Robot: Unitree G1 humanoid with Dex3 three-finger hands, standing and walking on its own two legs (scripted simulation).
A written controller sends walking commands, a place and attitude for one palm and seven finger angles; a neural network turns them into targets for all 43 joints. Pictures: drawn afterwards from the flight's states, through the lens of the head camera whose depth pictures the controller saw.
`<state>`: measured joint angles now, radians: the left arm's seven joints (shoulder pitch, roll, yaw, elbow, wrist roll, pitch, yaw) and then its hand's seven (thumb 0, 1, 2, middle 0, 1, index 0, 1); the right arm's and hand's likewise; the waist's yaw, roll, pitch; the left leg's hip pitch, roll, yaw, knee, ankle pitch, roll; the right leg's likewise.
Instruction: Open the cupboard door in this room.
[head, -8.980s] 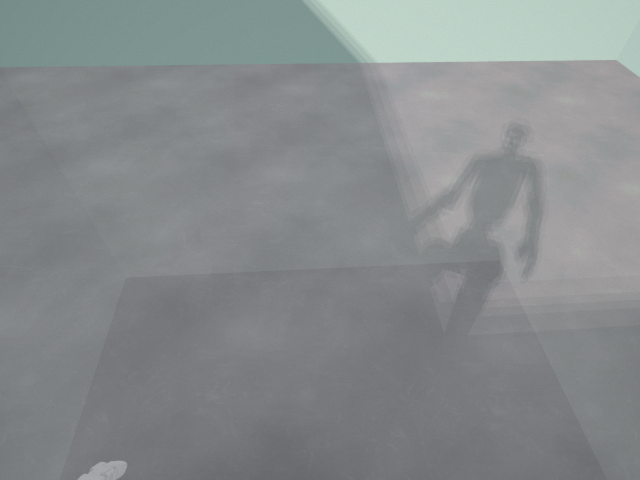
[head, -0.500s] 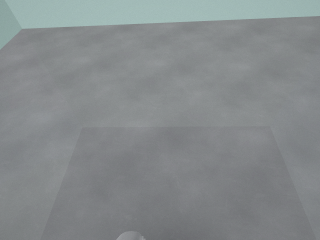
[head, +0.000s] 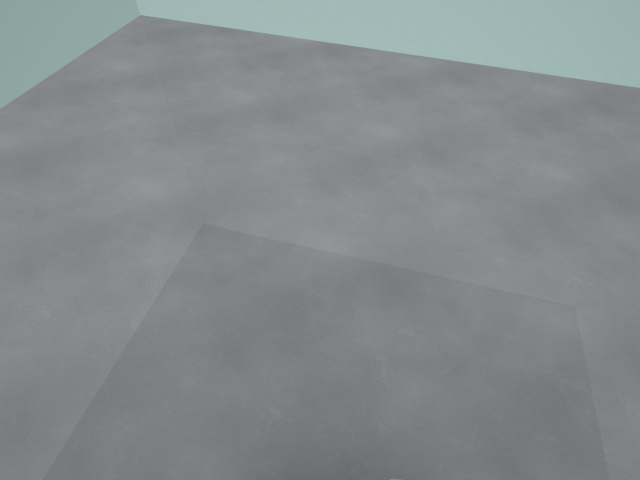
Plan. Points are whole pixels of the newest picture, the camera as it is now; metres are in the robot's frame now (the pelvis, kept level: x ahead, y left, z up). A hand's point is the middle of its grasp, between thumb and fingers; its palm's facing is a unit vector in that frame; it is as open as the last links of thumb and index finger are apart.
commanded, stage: turn or walk to find it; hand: left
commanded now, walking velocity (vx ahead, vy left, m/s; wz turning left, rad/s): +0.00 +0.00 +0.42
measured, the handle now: out of the picture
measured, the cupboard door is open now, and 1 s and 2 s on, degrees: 0 0 0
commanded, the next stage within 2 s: stand and wait in 1.84 s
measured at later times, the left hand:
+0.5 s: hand out of the picture -0.03 +0.17 -0.16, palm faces +0.26 -0.93 -0.25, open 7.3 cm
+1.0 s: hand out of the picture -0.05 +0.18 -0.15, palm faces +0.43 -0.86 -0.29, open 7.4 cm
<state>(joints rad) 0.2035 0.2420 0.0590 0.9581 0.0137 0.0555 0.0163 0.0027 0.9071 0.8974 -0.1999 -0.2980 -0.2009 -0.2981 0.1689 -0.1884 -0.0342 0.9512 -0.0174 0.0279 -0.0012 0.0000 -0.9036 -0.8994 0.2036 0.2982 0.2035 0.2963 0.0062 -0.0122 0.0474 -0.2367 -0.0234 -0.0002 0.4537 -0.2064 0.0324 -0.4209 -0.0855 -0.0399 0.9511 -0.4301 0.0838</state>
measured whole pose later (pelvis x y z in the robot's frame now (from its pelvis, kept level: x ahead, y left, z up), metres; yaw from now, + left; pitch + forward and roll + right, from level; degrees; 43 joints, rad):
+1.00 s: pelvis -0.06 -0.04 -0.01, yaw +25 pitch -1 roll +1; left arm 0.17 0.19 0.03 0.92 0.02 0.01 0.02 0.00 0.91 0.90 -0.20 -0.30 -0.20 -0.30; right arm 0.19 -0.23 -0.07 0.96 -0.01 0.05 0.00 0.00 -0.90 -0.90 0.20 0.30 0.20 0.30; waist -0.02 0.05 0.06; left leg -0.34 -0.03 -0.07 0.69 -0.38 -0.02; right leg -0.28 -0.04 -0.10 0.59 -0.28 -0.01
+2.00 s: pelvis -0.09 -0.07 +0.00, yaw +50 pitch -1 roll +2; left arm 0.22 0.16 0.02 0.94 0.03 0.00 0.03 0.00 0.90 0.90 -0.20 -0.30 -0.21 -0.30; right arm 0.20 -0.25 -0.08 0.99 -0.02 0.07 0.01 0.00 -0.91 -0.90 0.20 0.30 0.20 0.30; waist -0.01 0.04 0.06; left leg -0.45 0.00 -0.03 1.07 -0.40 -0.04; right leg -0.22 -0.08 -0.14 0.51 -0.28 -0.03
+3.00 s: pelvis -0.15 -0.07 +0.00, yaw +66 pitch +1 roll -1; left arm 0.11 0.23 0.05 0.95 0.01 0.05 0.02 0.00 0.91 0.90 -0.20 -0.30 -0.20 -0.30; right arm 0.23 -0.18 -0.05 0.99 -0.02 0.02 -0.01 0.00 -0.90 -0.90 0.20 0.30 0.20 0.30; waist -0.04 0.01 0.06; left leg -0.27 -0.03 -0.01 0.45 -0.20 0.04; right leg -0.40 -0.06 -0.03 0.88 -0.46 0.08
